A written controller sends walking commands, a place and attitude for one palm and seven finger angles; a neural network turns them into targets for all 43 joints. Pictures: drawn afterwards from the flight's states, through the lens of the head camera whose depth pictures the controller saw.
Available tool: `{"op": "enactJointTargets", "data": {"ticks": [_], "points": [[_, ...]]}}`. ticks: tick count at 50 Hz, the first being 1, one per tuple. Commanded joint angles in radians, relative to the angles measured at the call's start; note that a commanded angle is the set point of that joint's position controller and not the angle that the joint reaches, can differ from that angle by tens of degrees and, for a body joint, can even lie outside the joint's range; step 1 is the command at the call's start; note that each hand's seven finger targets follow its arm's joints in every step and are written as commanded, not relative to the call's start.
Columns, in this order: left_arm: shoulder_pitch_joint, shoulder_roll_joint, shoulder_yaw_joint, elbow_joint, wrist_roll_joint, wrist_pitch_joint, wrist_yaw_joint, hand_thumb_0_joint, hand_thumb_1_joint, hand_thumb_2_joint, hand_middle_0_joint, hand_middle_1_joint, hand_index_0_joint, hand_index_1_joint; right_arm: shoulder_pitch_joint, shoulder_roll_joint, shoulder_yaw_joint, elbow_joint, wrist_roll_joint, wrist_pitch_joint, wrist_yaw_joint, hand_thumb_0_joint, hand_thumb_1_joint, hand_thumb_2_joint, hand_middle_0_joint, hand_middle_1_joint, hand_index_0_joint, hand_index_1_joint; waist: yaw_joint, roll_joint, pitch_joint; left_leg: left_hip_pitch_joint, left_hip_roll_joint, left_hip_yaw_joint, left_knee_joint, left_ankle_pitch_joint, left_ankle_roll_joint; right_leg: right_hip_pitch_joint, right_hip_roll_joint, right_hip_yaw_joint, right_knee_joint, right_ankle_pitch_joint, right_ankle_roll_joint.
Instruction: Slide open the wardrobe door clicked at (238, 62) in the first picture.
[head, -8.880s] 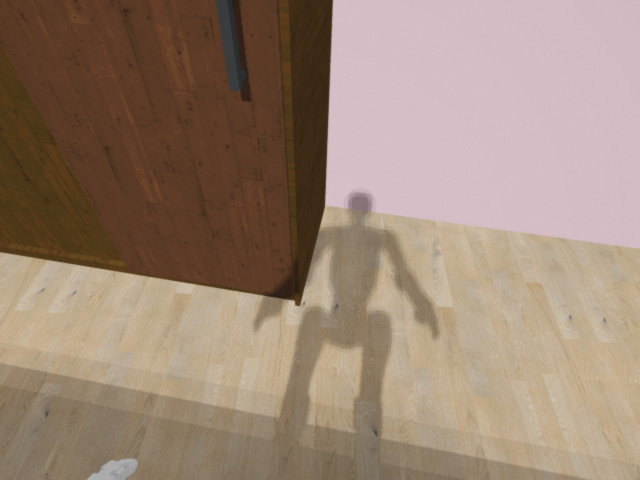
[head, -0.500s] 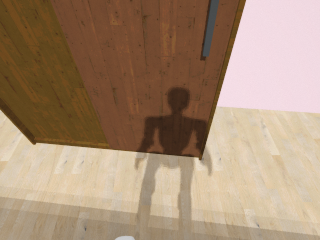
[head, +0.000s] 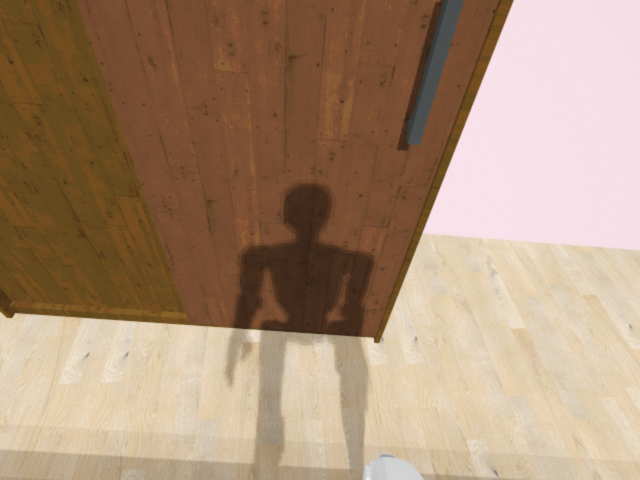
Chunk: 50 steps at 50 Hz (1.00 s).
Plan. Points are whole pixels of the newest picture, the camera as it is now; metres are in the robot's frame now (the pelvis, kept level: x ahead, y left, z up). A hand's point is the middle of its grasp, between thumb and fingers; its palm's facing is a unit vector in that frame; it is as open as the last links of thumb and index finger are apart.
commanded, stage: take the last steps up to it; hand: right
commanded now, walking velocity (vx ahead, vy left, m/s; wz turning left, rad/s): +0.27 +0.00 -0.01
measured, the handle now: (430, 69) +0.68 -0.14 +0.21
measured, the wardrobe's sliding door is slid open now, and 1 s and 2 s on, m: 0.00 0.00 0.00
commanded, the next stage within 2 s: come to a stop and stand still in 0.34 s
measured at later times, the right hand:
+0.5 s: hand (478, 465) +0.20 -0.25 -0.18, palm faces +0.05 +0.98 -0.18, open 7.3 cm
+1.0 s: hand (460, 462) +0.20 -0.22 -0.18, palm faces +0.04 +0.97 -0.24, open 7.3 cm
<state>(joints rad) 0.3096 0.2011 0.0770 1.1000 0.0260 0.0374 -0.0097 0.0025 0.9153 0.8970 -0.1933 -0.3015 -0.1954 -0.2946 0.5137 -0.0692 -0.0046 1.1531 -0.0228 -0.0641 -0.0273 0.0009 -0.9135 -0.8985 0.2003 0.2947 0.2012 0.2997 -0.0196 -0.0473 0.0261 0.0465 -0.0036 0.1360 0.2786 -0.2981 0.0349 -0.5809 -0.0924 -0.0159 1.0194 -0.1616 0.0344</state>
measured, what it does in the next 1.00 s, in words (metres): walks ahead: right foot, then left foot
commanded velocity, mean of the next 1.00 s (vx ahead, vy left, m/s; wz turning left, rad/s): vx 0.03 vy -0.01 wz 0.01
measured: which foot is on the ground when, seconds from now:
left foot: down 0.00-0.22, up 0.24-0.70, down 0.72-1.00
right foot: up 0.00-0.20, down 0.22-0.78, up 0.80-1.00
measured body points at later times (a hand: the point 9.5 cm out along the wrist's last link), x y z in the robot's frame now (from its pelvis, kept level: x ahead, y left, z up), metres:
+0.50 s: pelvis +0.15 -0.07 +0.00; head +0.14 -0.09 +0.45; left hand +0.22 +0.17 -0.14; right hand +0.20 -0.30 -0.16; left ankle +0.17 +0.09 -0.67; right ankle +0.17 -0.13 -0.74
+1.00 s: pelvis +0.14 -0.04 -0.01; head +0.16 -0.02 +0.44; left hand +0.13 +0.19 -0.18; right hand +0.20 -0.27 -0.16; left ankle +0.21 +0.09 -0.74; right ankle +0.10 -0.16 -0.71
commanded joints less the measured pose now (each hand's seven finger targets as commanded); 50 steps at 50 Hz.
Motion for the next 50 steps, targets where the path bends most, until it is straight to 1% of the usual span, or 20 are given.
{"op": "enactJointTargets", "data": {"ticks": [1,6,7,9,10,11,12,16,18,22,26,29,32,35,37,38,39,42,45,50], "points": [[-0.194,-0.007,-0.015,-0.114,-0.004,-0.047,-0.009,0.0,0.9,0.9,-0.2,-0.3,-0.2,-0.3,0.125,-0.13,-0.02,0.011,-0.003,-0.028,-0.01,0.0,-0.9,-0.9,0.2,0.3,0.2,0.3,-0.035,0.17,0.143,0.009,0.271,-0.187,-0.076,0.503,0.087,-0.156,-0.002,-0.052,-0.106,-0.035,-0.008],[-0.26,-0.031,-0.03,-0.128,-0.011,-0.069,-0.011,0.0,0.9,0.9,-0.2,-0.3,-0.2,-0.3,0.126,-0.149,-0.027,0.036,-0.008,-0.013,-0.02,0.0,-0.9,-0.9,0.2,0.3,0.2,0.3,-0.035,0.21,0.133,-0.011,0.271,-0.143,0.014,0.701,0.082,0.029,0.039,-0.121,-0.325,-0.092,-0.047],[-0.222,-0.028,-0.028,-0.12,-0.012,-0.075,-0.005,0.0,0.9,0.9,-0.2,-0.3,-0.2,-0.3,0.113,-0.152,-0.029,0.033,-0.007,-0.013,-0.021,0.0,-0.9,-0.9,0.2,0.3,0.2,0.3,-0.013,0.209,0.11,-0.028,0.264,-0.13,0.077,0.797,0.076,0.117,0.062,-0.132,-0.369,-0.091,-0.061],[0.015,0.014,-0.017,-0.048,-0.006,-0.087,0.013,0.0,0.9,0.9,-0.2,-0.3,-0.2,-0.3,0.071,-0.161,-0.033,0.029,0.003,-0.012,-0.021,0.0,-0.9,-0.9,0.2,0.3,0.2,0.3,0.099,0.174,-0.023,-0.102,0.212,-0.069,0.355,0.826,0.03,0.437,0.095,-0.135,-0.519,0.048,-0.08],[0.144,0.094,0.0,-0.012,0.002,-0.094,0.023,0.0,0.9,0.9,-0.2,-0.3,-0.2,-0.3,0.092,-0.138,-0.03,0.02,0.013,-0.011,-0.016,0.0,-0.9,-0.9,0.2,0.3,0.2,0.3,0.138,0.055,-0.146,-0.274,0.143,-0.028,0.569,0.528,-0.009,0.705,-0.046,-0.008,-0.512,0.221,-0.118],[0.221,0.192,0.02,0.005,0.002,-0.096,0.031,0.0,0.9,0.9,-0.2,-0.3,-0.2,-0.3,0.126,-0.076,-0.015,0.0,0.023,-0.008,-0.011,0.0,-0.9,-0.9,0.2,0.3,0.2,0.3,0.13,-0.193,-0.239,-0.534,0.025,-0.012,0.858,-0.226,-0.042,0.9,-0.325,0.33,-0.538,0.456,-0.227],[0.216,0.197,0.014,0.002,-0.015,-0.086,0.037,0.0,0.9,0.9,-0.2,-0.3,-0.2,-0.3,0.083,-0.103,-0.021,-0.021,0.018,0.0,-0.013,0.0,-0.9,-0.9,0.2,0.3,0.2,0.3,0.123,-0.117,-0.257,-0.539,0.035,-0.102,0.981,-0.318,-0.021,0.818,-0.38,0.379,-0.631,0.434,-0.277],[-0.008,0.041,-0.027,-0.043,-0.012,-0.106,0.04,0.0,0.9,0.9,-0.2,-0.3,-0.2,-0.3,-0.054,-0.075,-0.035,-0.029,0.002,0.028,0.005,0.0,-0.9,-0.9,0.2,0.3,0.2,0.3,0.033,0.026,0.07,-0.516,0.145,-0.127,0.952,-0.099,-0.047,0.344,-0.261,0.153,-0.776,0.276,-0.198],[-0.027,0.022,-0.037,-0.048,-0.012,-0.113,0.038,0.0,0.9,0.9,-0.2,-0.3,-0.2,-0.3,-0.011,-0.047,-0.038,-0.031,-0.002,0.048,0.007,0.0,-0.9,-0.9,0.2,0.3,0.2,0.3,-0.004,-0.029,0.05,-0.456,0.137,-0.117,0.899,-0.048,-0.056,0.277,-0.209,0.065,-0.804,0.226,-0.173],[-0.018,0.012,-0.028,-0.074,-0.01,-0.112,0.038,0.0,0.9,0.9,-0.2,-0.3,-0.2,-0.3,-0.074,-0.071,-0.052,-0.079,-0.009,0.07,0.012,0.0,-0.9,-0.9,0.2,0.3,0.2,0.3,-0.01,-0.049,0.06,-0.52,0.14,-0.126,0.806,0.063,-0.073,0.288,-0.183,0.05,-0.848,0.138,-0.177],[-0.019,0.022,-0.034,-0.08,-0.007,-0.105,0.047,0.0,0.9,0.9,-0.2,-0.3,-0.2,-0.3,-0.168,-0.095,-0.044,-0.118,-0.002,0.081,0.003,0.0,-0.9,-0.9,0.2,0.3,0.2,0.3,-0.008,-0.024,0.043,-0.481,0.121,-0.116,0.612,0.095,-0.091,0.363,-0.176,-0.002,-0.757,0.537,-0.166],[0.001,0.05,-0.027,-0.067,-0.003,-0.086,0.05,0.0,0.9,0.9,-0.2,-0.3,-0.2,-0.3,-0.232,-0.114,-0.038,-0.145,0.002,0.088,-0.005,0.0,-0.9,-0.9,0.2,0.3,0.2,0.3,0.014,-0.069,0.024,-0.41,0.093,-0.087,0.478,0.035,-0.087,0.417,-0.183,-0.003,-0.692,0.639,-0.173],[0.007,0.065,-0.017,-0.055,-0.003,-0.066,0.05,0.0,0.9,0.9,-0.2,-0.3,-0.2,-0.3,-0.261,-0.138,-0.039,-0.165,0.004,0.087,-0.006,0.0,-0.9,-0.9,0.2,0.3,0.2,0.3,0.015,-0.082,0.044,-0.352,0.08,-0.075,0.344,0.019,-0.078,0.415,-0.178,0.018,-0.656,0.554,-0.173],[0.017,0.049,-0.013,-0.048,-0.012,-0.055,0.046,0.0,0.9,0.9,-0.2,-0.3,-0.2,-0.3,-0.228,-0.181,-0.048,-0.158,0.003,0.074,-0.01,0.0,-0.9,-0.9,0.2,0.3,0.2,0.3,-0.01,-0.034,0.024,-0.231,0.106,-0.098,0.162,0.272,-0.064,0.367,-0.117,-0.005,-0.57,0.352,-0.104],[0.06,-0.007,-0.017,-0.054,-0.021,-0.046,0.038,0.0,0.9,0.9,-0.2,-0.3,-0.2,-0.3,-0.224,-0.248,-0.054,-0.159,0.0,0.06,-0.016,0.0,-0.9,-0.9,0.2,0.3,0.2,0.3,0.014,0.123,-0.023,-0.15,0.289,-0.258,0.191,0.697,0.028,0.269,-0.003,-0.07,-0.473,-0.012,-0.037],[0.08,-0.025,-0.018,-0.05,-0.023,-0.033,0.035,0.0,0.9,0.9,-0.2,-0.3,-0.2,-0.3,-0.231,-0.268,-0.053,-0.161,0.004,0.06,-0.015,0.0,-0.9,-0.9,0.2,0.3,0.2,0.3,0.022,0.156,-0.045,-0.173,0.356,-0.274,0.162,0.753,0.088,0.282,0.045,-0.083,-0.42,-0.193,-0.024],[0.081,-0.026,-0.016,-0.048,-0.019,-0.016,0.039,0.0,0.9,0.9,-0.2,-0.3,-0.2,-0.3,-0.234,-0.275,-0.061,-0.163,0.006,0.054,-0.016,0.0,-0.9,-0.9,0.2,0.3,0.2,0.3,0.013,0.258,-0.095,-0.176,0.38,-0.318,0.105,0.711,0.144,0.29,0.059,-0.079,-0.302,-0.346,-0.012],[0.042,-0.011,-0.005,-0.062,-0.016,0.004,0.038,0.0,0.9,0.9,-0.2,-0.3,-0.2,-0.3,-0.282,-0.252,-0.073,-0.179,0.0,0.061,-0.028,0.0,-0.9,-0.9,0.2,0.3,0.2,0.3,0.001,0.219,-0.074,-0.238,0.379,-0.317,0.069,0.587,0.188,0.234,0.059,0.002,-0.071,-0.387,-0.015],[0.047,-0.011,-0.003,-0.067,-0.014,0.009,0.028,0.0,0.9,0.9,-0.2,-0.3,-0.2,-0.3,-0.306,-0.261,-0.083,-0.193,-0.007,0.067,-0.03,0.0,-0.9,-0.9,0.2,0.3,0.2,0.3,0.001,0.198,-0.079,-0.258,0.346,-0.287,0.051,0.394,0.154,0.216,0.062,0.012,-0.06,-0.35,-0.011],[0.108,-0.026,-0.015,-0.056,-0.016,-0.012,0.022,0.0,0.9,0.9,-0.2,-0.3,-0.2,-0.3,-0.311,-0.264,-0.086,-0.186,-0.011,0.078,-0.022,0.0,-0.9,-0.9,0.2,0.3,0.2,0.3,0.018,0.248,-0.08,-0.336,0.273,-0.286,0.018,0.014,0.091,0.37,0.086,-0.048,-0.408,-0.261,-0.018]]}}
